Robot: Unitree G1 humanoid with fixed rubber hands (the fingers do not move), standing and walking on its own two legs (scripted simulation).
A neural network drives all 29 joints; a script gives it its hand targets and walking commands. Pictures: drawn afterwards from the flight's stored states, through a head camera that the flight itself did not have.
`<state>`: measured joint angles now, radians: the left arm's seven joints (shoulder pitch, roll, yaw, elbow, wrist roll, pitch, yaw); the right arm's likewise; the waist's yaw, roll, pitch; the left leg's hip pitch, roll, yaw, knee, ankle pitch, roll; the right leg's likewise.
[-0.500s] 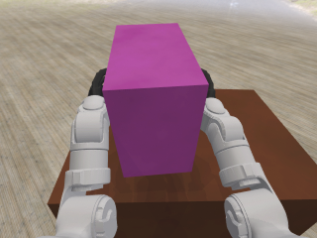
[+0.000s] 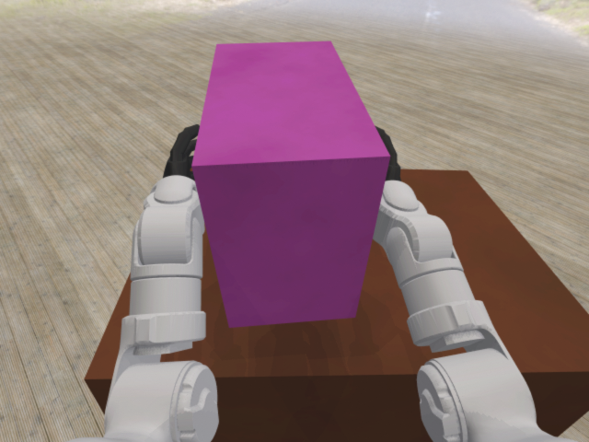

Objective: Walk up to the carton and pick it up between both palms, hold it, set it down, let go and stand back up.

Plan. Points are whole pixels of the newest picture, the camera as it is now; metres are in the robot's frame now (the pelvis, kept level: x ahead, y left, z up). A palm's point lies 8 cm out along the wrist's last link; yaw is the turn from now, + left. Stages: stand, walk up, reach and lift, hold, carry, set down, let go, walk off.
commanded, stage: hold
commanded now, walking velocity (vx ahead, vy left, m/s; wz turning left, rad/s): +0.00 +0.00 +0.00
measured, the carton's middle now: (283, 175) +0.39 +0.01 +0.23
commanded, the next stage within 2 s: none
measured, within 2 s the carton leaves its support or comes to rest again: neither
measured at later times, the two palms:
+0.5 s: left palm (182, 188) +0.36 +0.13 +0.23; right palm (383, 187) +0.36 -0.12 +0.23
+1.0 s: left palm (183, 187) +0.36 +0.13 +0.23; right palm (382, 189) +0.37 -0.12 +0.23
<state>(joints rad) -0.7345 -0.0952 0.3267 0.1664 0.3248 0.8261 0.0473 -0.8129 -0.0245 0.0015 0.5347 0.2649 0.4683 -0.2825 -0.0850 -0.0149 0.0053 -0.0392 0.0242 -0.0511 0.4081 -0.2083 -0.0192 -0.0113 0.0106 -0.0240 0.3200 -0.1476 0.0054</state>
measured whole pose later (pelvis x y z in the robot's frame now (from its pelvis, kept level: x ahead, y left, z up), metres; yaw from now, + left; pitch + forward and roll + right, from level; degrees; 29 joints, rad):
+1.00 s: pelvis +0.00 +0.00 +0.00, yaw +0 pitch -10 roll -1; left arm -0.73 -0.10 0.32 0.17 0.32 0.81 0.05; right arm -0.80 -0.03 0.01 0.53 0.27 0.46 -0.29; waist -0.09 -0.01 0.02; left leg -0.03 0.02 -0.05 0.41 -0.21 -0.02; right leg -0.01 0.01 -0.02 0.32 -0.15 0.01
